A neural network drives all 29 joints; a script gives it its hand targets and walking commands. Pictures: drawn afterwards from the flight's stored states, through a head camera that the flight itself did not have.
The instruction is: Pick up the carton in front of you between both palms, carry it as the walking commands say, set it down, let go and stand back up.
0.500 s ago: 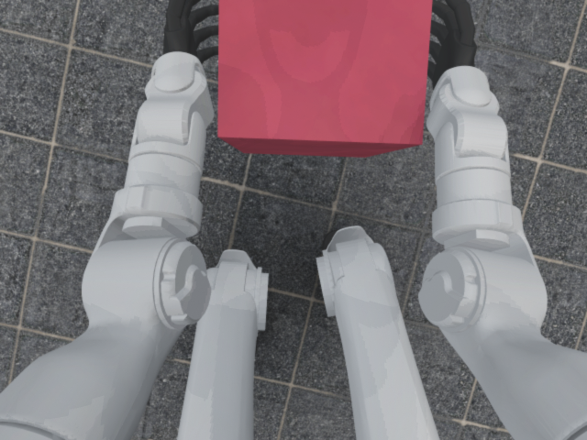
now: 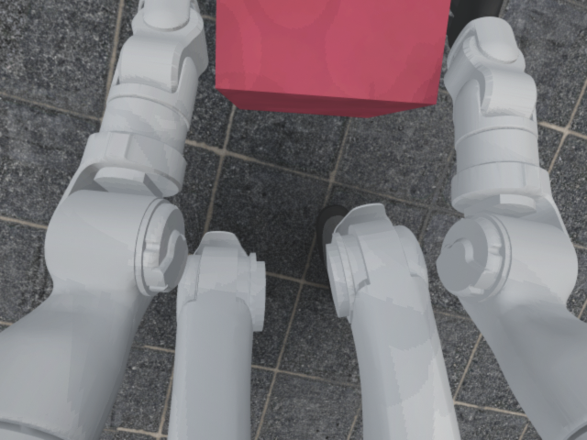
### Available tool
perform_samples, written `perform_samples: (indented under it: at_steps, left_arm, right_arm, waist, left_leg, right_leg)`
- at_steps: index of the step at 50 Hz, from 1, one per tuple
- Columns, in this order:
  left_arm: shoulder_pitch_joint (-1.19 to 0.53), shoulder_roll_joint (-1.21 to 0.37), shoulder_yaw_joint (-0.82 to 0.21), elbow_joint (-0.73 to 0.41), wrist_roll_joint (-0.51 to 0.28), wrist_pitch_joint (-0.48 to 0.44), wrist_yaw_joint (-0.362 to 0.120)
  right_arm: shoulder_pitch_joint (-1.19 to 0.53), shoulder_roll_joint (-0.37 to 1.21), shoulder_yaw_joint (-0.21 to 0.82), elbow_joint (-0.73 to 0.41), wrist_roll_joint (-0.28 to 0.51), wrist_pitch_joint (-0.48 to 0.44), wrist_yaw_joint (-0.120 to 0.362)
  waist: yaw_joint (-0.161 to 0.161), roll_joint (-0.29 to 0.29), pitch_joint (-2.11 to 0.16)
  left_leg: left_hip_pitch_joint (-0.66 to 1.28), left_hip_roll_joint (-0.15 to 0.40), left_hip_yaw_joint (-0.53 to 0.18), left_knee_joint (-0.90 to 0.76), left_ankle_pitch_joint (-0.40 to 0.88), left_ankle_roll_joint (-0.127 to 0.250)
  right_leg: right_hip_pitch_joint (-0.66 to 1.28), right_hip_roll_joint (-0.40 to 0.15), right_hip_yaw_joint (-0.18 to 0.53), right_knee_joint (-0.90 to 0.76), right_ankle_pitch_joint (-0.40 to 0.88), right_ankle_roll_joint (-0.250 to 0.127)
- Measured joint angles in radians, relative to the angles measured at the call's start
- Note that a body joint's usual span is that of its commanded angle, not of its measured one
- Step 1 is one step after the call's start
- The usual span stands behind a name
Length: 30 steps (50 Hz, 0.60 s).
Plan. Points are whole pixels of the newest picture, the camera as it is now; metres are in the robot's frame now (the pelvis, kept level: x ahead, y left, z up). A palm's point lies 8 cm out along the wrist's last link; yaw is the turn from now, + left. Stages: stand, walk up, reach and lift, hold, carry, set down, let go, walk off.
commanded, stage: set down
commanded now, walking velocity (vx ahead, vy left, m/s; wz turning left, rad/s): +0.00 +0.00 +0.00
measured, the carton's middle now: (319, 22) +0.53 -0.11 -0.24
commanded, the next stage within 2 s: none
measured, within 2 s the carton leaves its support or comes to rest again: rests again in 0.40 s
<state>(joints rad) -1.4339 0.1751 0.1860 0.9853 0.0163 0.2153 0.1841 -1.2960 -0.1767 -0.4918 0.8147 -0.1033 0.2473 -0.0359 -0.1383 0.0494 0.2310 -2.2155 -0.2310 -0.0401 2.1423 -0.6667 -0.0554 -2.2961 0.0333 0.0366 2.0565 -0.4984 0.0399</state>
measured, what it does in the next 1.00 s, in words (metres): stands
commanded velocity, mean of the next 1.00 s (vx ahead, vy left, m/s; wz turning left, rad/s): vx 0.00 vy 0.00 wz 0.00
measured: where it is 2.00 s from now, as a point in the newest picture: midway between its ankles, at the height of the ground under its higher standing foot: (284, 296)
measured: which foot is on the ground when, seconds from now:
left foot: down 0.00-1.00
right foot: down 0.00-1.00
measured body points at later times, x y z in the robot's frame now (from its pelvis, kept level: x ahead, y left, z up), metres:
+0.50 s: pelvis +0.00 +0.00 -0.01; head +0.36 -0.03 +0.24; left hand +0.57 +0.05 -0.19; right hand +0.50 -0.25 -0.19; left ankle +0.08 +0.11 -0.36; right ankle +0.12 -0.13 -0.36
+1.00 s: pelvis -0.01 +0.01 -0.02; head +0.36 -0.02 +0.22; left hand +0.57 +0.06 -0.21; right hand +0.49 -0.26 -0.21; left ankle +0.08 +0.10 -0.36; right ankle +0.12 -0.13 -0.36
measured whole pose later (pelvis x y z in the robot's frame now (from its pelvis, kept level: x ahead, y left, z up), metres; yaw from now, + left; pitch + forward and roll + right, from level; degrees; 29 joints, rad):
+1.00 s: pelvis -0.01 +0.01 -0.02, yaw +0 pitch +36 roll -2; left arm -1.54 0.27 0.10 1.15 -0.02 0.13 0.09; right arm -1.42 -0.29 -0.50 1.15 -0.08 0.07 0.01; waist -0.14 0.04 0.41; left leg -2.19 -0.16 0.00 2.23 -0.66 -0.01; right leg -2.26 -0.01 0.02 2.13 -0.50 0.03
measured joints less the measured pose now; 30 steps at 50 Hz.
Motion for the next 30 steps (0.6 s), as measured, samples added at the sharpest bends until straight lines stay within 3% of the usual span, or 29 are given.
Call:
perform_samples:
  at_steps: [11, 22, 30]
  left_arm:
    - [-0.042, 0.006, 0.012, 0.08, 0.018, -0.014, -0.012]
    - [-0.06, 0.039, -0.024, 0.121, -0.015, -0.036, -0.034]
    - [-0.071, 0.048, -0.004, 0.142, 0.007, -0.044, -0.07]
  right_arm:
    - [-0.004, -0.016, -0.008, 0.045, -0.027, -0.011, 0.038]
    - [-0.036, -0.042, 0.024, 0.101, -0.011, -0.033, 0.052]
    - [-0.049, -0.05, 0.009, 0.134, -0.025, -0.046, 0.079]
  waist:
    - [-0.002, 0.02, 0.037]
    - [-0.006, 0.022, 0.092]
    - [-0.006, 0.017, 0.097]
  left_leg:
    - [0.001, 0.007, 0.02, 0.019, 0.009, 0.022]
    - [0.012, 0.019, 0.028, 0.047, 0.001, 0.029]
    - [0.008, 0.031, 0.03, 0.067, 0.0, 0.033]
  right_leg:
    - [0.013, -0.013, 0.005, 0.016, -0.002, 0.011]
    - [0.026, -0.028, -0.003, 0.047, -0.014, 0.0]
    - [0.023, -0.032, -0.011, 0.063, -0.013, -0.004]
